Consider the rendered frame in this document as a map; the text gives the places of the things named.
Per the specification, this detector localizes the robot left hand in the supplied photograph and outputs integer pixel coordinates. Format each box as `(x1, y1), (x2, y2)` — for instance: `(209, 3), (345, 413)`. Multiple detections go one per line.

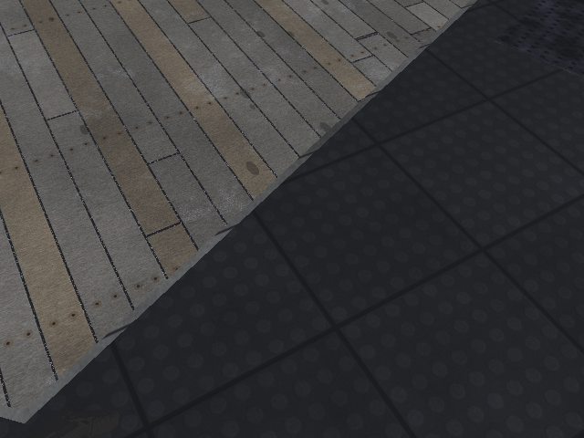
(27, 410), (120, 438)

